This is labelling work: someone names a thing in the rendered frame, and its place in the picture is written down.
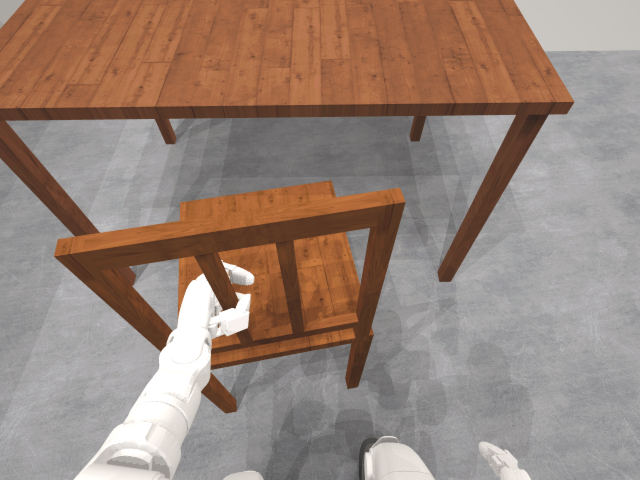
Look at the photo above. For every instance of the robot left forearm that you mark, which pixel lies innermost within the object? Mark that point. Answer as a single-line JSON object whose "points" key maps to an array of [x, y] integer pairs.
{"points": [[151, 436]]}

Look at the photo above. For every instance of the right robot thigh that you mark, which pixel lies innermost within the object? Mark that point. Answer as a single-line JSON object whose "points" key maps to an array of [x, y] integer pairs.
{"points": [[394, 461]]}

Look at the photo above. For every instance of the chair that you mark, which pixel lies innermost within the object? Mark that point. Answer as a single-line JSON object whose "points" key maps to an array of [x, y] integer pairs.
{"points": [[306, 293]]}

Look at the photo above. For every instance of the right robot shin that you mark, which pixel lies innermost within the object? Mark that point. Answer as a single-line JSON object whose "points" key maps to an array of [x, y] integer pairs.
{"points": [[386, 439]]}

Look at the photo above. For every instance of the table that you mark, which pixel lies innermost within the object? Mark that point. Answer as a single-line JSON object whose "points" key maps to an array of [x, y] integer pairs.
{"points": [[190, 59]]}

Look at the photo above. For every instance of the left robot hand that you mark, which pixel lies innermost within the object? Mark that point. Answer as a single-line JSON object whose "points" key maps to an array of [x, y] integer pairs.
{"points": [[200, 304]]}

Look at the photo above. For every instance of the right robot hand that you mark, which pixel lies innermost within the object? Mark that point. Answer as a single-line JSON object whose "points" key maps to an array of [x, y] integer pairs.
{"points": [[502, 462]]}

